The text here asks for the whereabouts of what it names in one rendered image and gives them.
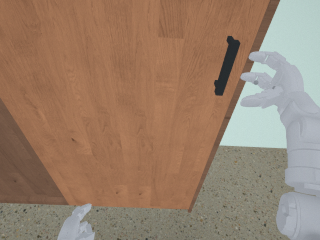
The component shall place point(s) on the wardrobe door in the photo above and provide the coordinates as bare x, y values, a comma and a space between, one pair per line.
117, 97
21, 171

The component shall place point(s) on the right robot hand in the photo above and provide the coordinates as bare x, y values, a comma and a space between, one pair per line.
287, 79

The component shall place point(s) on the robot right forearm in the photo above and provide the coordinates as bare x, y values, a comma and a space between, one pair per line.
301, 118

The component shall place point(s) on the handle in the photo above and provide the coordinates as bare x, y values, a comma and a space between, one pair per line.
231, 53

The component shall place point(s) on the left robot hand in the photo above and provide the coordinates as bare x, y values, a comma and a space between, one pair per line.
72, 229

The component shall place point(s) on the right robot upper arm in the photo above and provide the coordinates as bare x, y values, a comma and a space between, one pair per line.
298, 216

